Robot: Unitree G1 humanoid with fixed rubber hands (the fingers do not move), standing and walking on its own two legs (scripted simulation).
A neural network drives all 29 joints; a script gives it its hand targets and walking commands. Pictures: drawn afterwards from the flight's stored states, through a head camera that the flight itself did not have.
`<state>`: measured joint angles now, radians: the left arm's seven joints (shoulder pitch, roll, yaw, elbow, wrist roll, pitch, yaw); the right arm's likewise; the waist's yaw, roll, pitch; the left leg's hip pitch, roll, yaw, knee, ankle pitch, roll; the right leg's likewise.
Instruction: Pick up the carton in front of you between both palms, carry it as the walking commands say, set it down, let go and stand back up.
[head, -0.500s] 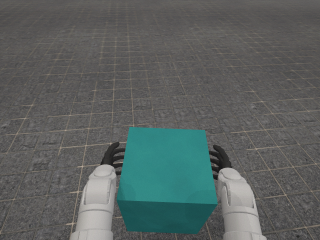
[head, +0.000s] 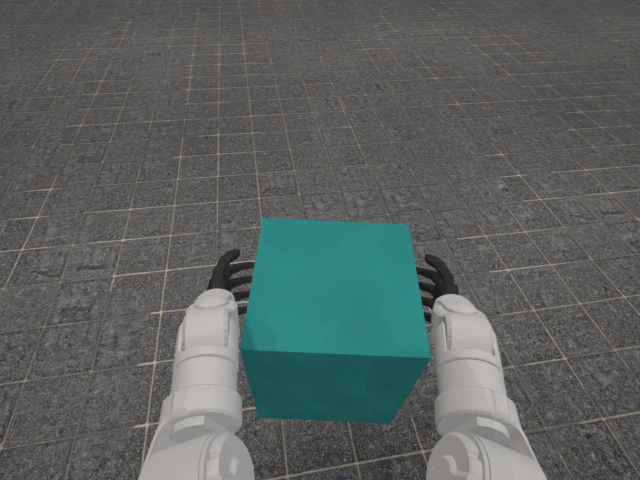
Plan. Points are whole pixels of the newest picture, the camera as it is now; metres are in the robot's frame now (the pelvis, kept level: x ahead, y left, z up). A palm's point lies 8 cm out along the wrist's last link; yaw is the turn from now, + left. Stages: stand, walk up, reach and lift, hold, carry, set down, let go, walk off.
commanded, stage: set down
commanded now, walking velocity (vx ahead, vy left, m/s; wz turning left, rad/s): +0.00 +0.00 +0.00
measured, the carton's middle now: (329, 326) +0.35 +0.00 -0.04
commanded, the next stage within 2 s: none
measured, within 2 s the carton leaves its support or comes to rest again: neither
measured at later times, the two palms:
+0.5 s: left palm (240, 340) +0.39 +0.16 -0.17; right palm (402, 338) +0.41 -0.14 -0.17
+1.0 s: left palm (245, 357) +0.43 +0.18 -0.32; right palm (380, 351) +0.46 -0.12 -0.32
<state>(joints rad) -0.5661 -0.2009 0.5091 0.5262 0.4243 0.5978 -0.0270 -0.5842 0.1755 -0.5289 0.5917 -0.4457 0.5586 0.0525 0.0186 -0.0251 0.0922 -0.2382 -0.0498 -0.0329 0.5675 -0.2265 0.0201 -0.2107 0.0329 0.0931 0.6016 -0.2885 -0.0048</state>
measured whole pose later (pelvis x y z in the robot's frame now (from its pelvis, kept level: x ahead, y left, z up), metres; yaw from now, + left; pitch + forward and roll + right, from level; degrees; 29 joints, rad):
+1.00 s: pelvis -0.04 -0.01 -0.22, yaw -1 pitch +46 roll -1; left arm -0.97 -0.02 0.48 0.60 0.20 0.29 0.05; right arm -1.03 0.00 -0.42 0.71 -0.18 0.26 -0.07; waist 0.05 -0.04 -0.12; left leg -1.92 -0.09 -0.08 1.59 -0.47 -0.04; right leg -1.88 0.13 0.06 1.61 -0.53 0.03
